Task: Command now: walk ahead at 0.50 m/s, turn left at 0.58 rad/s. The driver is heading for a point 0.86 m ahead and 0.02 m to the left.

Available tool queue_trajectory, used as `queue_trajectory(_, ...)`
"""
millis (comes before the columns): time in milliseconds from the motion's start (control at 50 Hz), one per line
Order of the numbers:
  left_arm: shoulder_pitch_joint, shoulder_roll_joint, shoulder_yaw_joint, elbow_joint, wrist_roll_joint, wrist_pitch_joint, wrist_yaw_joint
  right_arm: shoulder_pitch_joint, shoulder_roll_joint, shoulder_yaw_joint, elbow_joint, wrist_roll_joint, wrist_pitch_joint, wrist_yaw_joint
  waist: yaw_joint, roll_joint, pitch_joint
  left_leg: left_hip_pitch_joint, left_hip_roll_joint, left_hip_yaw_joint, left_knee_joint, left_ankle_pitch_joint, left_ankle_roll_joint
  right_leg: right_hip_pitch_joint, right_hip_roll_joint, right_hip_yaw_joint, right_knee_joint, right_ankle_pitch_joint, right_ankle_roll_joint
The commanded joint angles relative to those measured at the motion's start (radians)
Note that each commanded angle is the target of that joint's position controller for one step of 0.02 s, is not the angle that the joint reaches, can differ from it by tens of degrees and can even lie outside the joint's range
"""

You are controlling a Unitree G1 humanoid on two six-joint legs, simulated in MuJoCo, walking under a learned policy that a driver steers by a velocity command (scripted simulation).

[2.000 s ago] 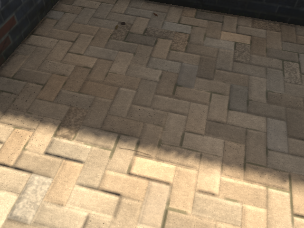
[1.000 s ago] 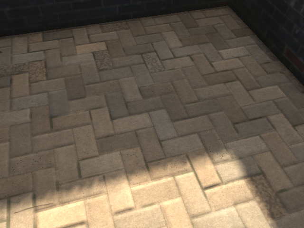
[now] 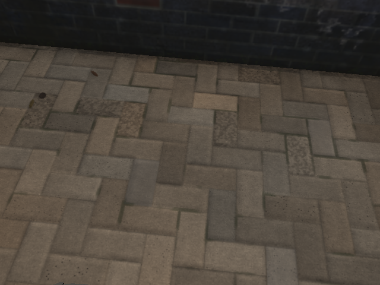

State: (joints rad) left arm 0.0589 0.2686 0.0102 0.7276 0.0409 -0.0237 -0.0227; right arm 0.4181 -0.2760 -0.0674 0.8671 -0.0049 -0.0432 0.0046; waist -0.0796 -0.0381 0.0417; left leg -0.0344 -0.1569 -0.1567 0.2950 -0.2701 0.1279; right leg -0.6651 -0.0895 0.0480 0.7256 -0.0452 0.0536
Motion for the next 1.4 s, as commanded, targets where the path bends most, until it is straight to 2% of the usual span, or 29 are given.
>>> queue_trajectory(20,-0.155,0.079,0.011,-0.118,-0.008,-0.027,-0.002,0.072,-0.166,-0.039,-0.039,-0.01,-0.006,-0.013,-0.022,0.11,0.0,0.041,0.26,-0.205,0.011,0.521,0.093,0.006,0.063,-0.037,-0.09,0.005,-0.015)
queue_trajectory(100,0.102,0.151,0.037,-0.052,-0.016,-0.048,0.019,-0.034,-0.2,-0.046,-0.073,-0.012,-0.015,-0.014,0.117,0.107,-0.091,-0.046,0.228,-0.215,0.235,0.697,0.016,0.432,0.125,-0.035,-0.24,-0.1,-0.077)
queue_trajectory(120,0.242,0.191,0.052,-0.026,-0.004,-0.062,0.034,-0.042,-0.178,-0.039,-0.077,-0.001,-0.024,-0.002,0.187,0.047,-0.184,-0.138,0.163,-0.163,0.444,0.605,-0.009,0.655,0.043,0.031,-0.279,-0.121,-0.112)
queue_trajectory(140,0.373,0.27,0.072,-0.032,0.023,-0.063,0.052,0.004,-0.079,-0.013,-0.112,0.025,-0.032,0.0,0.206,-0.105,-0.341,-0.33,0.08,-0.054,0.744,0.193,-0.037,0.912,-0.239,0.344,-0.317,-0.345,-0.172)
queue_trajectory(160,0.315,0.304,0.083,-0.034,0.012,-0.045,0.048,0.077,-0.085,-0.01,-0.141,0.018,-0.025,-0.001,0.126,-0.294,-0.388,-0.543,-0.002,0.026,0.912,-0.291,-0.046,0.954,-0.377,0.763,-0.447,-0.387,-0.265)
queue_trajectory(200,0.193,0.123,0.051,-0.053,-0.006,-0.035,0.038,-0.016,-0.138,-0.016,-0.097,-0.02,-0.001,0.002,0.107,0.009,-0.118,-0.595,0.129,0.039,0.966,-0.122,-0.049,0.688,-0.287,0.503,-0.457,-0.422,-0.248)
queue_trajectory(220,0.171,0.093,0.042,-0.045,-0.003,-0.037,0.036,-0.044,-0.116,-0.014,-0.102,-0.019,0.004,0.01,0.091,0.013,-0.058,-0.572,0.16,0.051,0.916,-0.082,-0.056,0.6,-0.234,0.364,-0.488,-0.302,-0.218)
queue_trajectory(280,0.213,0.093,0.042,-0.003,-0.014,-0.064,0.031,-0.063,-0.091,-0.01,-0.113,-0.033,0.034,0.035,0.072,-0.069,-0.035,-0.536,0.188,0.078,0.877,-0.041,-0.071,0.529,-0.17,0.155,-0.521,-0.034,-0.195)
queue_trajectory(340,0.253,0.098,0.048,0.027,-0.023,-0.085,0.018,-0.143,-0.068,-0.001,-0.148,-0.034,0.041,0.049,0.074,-0.055,-0.027,-0.605,0.196,0.073,0.838,0.031,-0.079,0.548,-0.17,0.065,-0.555,0.084,-0.216)
queue_trajectory(460,0.308,0.102,0.048,0.085,-0.025,-0.083,0.008,-0.35,-0.023,0.033,-0.206,-0.033,0.024,0.062,0.108,-0.053,0.018,-0.565,0.182,0.153,0.472,0.219,-0.092,0.547,-0.112,-0.104,-0.583,0.171,-0.202)
queue_trajectory(540,0.394,0.135,0.053,0.142,-0.025,-0.067,0.015,-0.441,-0.03,0.043,-0.233,-0.037,0.016,0.06,0.131,-0.054,0.032,-0.505,0.177,0.219,0.323,0.157,-0.058,0.643,-0.159,-0.103,-0.548,0.261,-0.202)
queue_trajectory(580,0.406,0.152,0.056,0.164,-0.024,-0.055,0.02,-0.415,-0.044,0.04,-0.223,-0.043,0.009,0.049,0.109,-0.062,0.012,-0.432,0.146,0.243,0.27,0.075,-0.024,0.7,-0.171,-0.113,-0.456,0.462,-0.196)
queue_trajectory(620,0.406,0.147,0.05,0.178,-0.032,-0.043,0.023,-0.186,-0.073,0.022,-0.14,-0.056,-0.01,0.032,0.004,-0.028,-0.12,-0.122,0.095,0.257,0.166,0.102,0.022,0.657,-0.126,-0.169,-0.167,0.603,-0.166)
queue_trajectory(640,0.39,0.116,0.037,0.146,-0.035,-0.046,0.022,-0.012,-0.139,0.0,-0.096,-0.074,-0.016,0.018,-0.066,0.042,-0.238,0.142,0.261,0.075,0.156,0.025,0.069,0.469,-0.091,-0.187,0.086,0.322,-0.144)
queue_trajectory(660,0.463,-0.001,0.011,0.095,-0.051,-0.048,0.006,0.043,-0.25,-0.028,-0.088,-0.068,-0.011,0.003,-0.028,0.292,-0.363,0.438,0.582,-0.426,0.082,0.026,0.209,0.077,0.088,-0.2,0.454,-0.433,-0.098)
queue_trajectory(680,0.376,0.128,0.048,0.104,-0.026,-0.04,0.019,0.038,-0.228,-0.031,-0.089,-0.02,-0.001,-0.005,-0.056,0.156,-0.331,0.372,0.565,-0.479,0.026,0.085,0.209,-0.019,0.086,-0.05,0.556,-0.475,-0.106)
queue_trajectory(720,0.302,0.094,0.043,0.088,-0.04,-0.049,0.013,-0.097,-0.118,-0.002,-0.08,-0.016,-0.012,-0.004,0.024,0.094,-0.11,0.123,0.467,-0.192,-0.017,0.248,0.142,-0.008,0.014,-0.017,0.477,-0.33,-0.119)
queue_trajectory(780,0.366,0.053,0.042,0.138,-0.016,-0.009,0.001,-0.154,-0.048,0.019,-0.067,-0.017,-0.038,-0.004,0.097,0.115,-0.044,-0.078,0.388,-0.007,-0.109,0.306,0.067,0.14,0.003,-0.011,0.386,-0.27,-0.098)
queue_trajectory(940,0.133,0.02,0.043,0.07,-0.014,0.004,-0.023,-0.076,-0.061,0.014,0.001,-0.012,-0.068,-0.008,0.077,0.094,0.049,-0.059,0.356,0.211,-0.194,0.366,0.038,-0.008,0.005,-0.029,0.16,0.019,-0.078)
queue_trajectory(1060,-0.038,0.011,0.027,-0.005,-0.007,-0.002,-0.039,0.014,-0.087,0.012,0.056,-0.016,-0.057,-0.027,0.03,0.091,0.074,0.098,0.393,0.307,-0.121,0.582,0.009,0.023,0.041,-0.146,-0.074,0.016,-0.133)
queue_trajectory(1120,0.029,0.033,0.038,0.001,-0.003,0.0,-0.031,-0.002,-0.124,0.005,0.063,-0.021,-0.044,-0.038,0.075,0.127,0.008,0.173,0.406,0.357,0.074,1.014,-0.013,0.152,0.126,-0.208,-0.105,-0.134,-0.195)
queue_trajectory(1160,0.233,0.074,0.064,0.058,0.004,-0.01,-0.02,-0.015,-0.15,-0.002,0.056,-0.023,-0.026,-0.04,0.165,0.122,-0.114,0.117,0.399,0.381,0.408,1.04,-0.025,0.403,0.19,-0.202,-0.182,-0.182,-0.25)
queue_trajectory(1180,0.392,0.145,0.093,0.1,0.016,-0.014,-0.007,-0.032,-0.143,0.001,0.031,-0.019,-0.026,-0.037,0.24,0.054,-0.204,-0.079,0.371,0.387,0.689,0.771,-0.051,0.655,0.092,-0.042,-0.241,-0.223,-0.306)
queue_trajectory(1200,0.376,0.267,0.125,0.088,0.014,-0.009,0.008,0.034,-0.014,0.027,-0.029,0.001,-0.034,-0.013,0.163,-0.213,-0.293,-0.541,0.157,0.367,1.102,-0.178,-0.114,0.981,-0.246,0.499,-0.283,-0.058,-0.483)
queue_trajectory(1220,0.386,0.241,0.121,0.083,-0.031,0.0,0.01,-0.071,-0.096,0.011,-0.042,-0.006,-0.043,-0.015,0.207,-0.046,-0.34,-0.631,0.128,0.145,1.199,-0.238,-0.114,0.978,-0.28,0.636,-0.375,0.15,-0.505)
queue_trajectory(1240,0.308,0.209,0.111,0.085,-0.034,-0.001,0.021,-0.117,-0.078,0.017,-0.061,0.008,-0.051,-0.015,0.166,-0.004,-0.2,-0.663,0.195,0.122,1.158,-0.133,-0.11,0.856,-0.267,0.434,-0.368,0.366,-0.47)
queue_trajectory(1280,0.222,0.102,0.08,0.087,-0.038,-0.011,0.023,-0.103,-0.061,0.021,-0.038,-0.004,-0.046,-0.022,0.093,0.076,-0.07,-0.56,0.24,0.128,1.0,-0.093,-0.115,0.631,-0.173,0.228,-0.392,0.585,-0.374)
queue_trajectory(1320,0.19,0.067,0.062,0.091,-0.04,-0.024,0.021,-0.063,-0.051,0.02,-0.025,-0.028,-0.004,-0.018,0.051,0.048,-0.068,-0.441,0.238,0.136,0.906,-0.085,-0.131,0.515,-0.119,0.127,-0.429,0.651,-0.332)
queue_trajectory(1400,0.209,0.102,0.061,0.119,-0.028,-0.039,0.021,-0.063,-0.017,0.025,-0.02,-0.023,0.025,-0.011,0.034,0.007,-0.088,-0.428,0.213,0.173,0.729,0.01,-0.148,0.511,-0.063,0.023,-0.43,0.786,-0.297)
